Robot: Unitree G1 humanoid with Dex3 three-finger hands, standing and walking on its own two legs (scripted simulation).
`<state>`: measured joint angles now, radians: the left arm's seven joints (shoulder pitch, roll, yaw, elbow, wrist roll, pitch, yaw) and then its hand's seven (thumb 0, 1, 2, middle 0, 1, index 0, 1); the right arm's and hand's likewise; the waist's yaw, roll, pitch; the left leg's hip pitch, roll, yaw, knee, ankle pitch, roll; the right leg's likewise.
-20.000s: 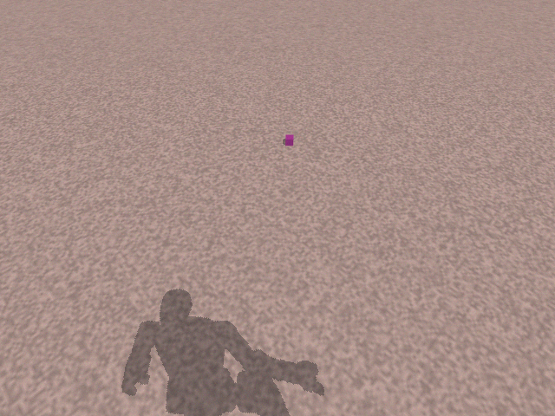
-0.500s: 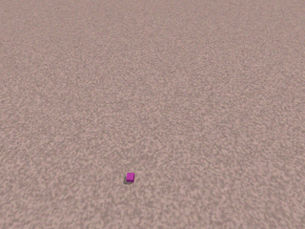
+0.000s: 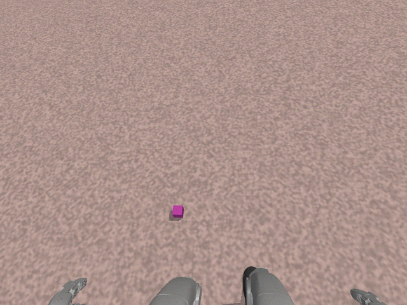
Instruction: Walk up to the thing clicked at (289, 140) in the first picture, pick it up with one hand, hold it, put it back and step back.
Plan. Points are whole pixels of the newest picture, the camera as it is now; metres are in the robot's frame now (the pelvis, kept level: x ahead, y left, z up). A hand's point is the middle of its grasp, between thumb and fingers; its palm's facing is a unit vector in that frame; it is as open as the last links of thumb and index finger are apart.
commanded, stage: walk up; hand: left
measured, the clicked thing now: (178, 211) +0.53 +0.20 -0.72
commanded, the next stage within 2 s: stand in 1.88 s
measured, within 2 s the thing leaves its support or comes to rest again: neither
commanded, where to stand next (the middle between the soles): +0.15 -0.03 m, yaw -2 degrees
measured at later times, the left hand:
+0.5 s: hand out of the picture -0.04 +0.32 -0.15, palm faces -0.06 -0.92 -0.38, open 7.4 cm
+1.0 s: hand out of the picture +0.01 +0.31 -0.13, palm faces -0.08 -0.92 -0.38, open 7.4 cm
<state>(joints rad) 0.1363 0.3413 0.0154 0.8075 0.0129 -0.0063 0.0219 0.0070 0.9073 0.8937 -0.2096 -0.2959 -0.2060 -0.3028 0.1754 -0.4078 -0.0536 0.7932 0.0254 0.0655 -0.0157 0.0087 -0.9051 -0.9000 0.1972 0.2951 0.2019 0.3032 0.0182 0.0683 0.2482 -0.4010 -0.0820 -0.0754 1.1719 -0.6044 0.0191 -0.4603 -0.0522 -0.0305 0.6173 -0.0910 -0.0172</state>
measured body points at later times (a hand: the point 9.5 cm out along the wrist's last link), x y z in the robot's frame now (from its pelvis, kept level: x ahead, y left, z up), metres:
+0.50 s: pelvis -0.09 +0.03 +0.01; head -0.05 +0.07 +0.46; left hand -0.04 +0.37 -0.12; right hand -0.04 -0.30 -0.07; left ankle -0.06 +0.14 -0.71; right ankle -0.10 -0.12 -0.67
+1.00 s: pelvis -0.08 +0.04 +0.01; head -0.07 +0.05 +0.46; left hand +0.02 +0.35 -0.11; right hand -0.02 -0.27 -0.10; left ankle -0.02 +0.15 -0.71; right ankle -0.11 -0.10 -0.69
